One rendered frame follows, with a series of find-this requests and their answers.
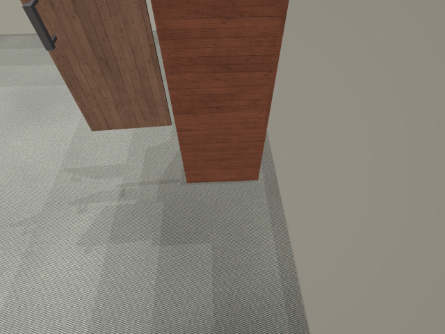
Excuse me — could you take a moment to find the cupboard door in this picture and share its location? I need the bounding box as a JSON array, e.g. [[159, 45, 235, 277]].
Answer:
[[20, 0, 172, 132]]

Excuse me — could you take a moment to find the handle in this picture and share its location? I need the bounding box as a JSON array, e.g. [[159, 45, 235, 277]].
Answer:
[[22, 0, 57, 51]]

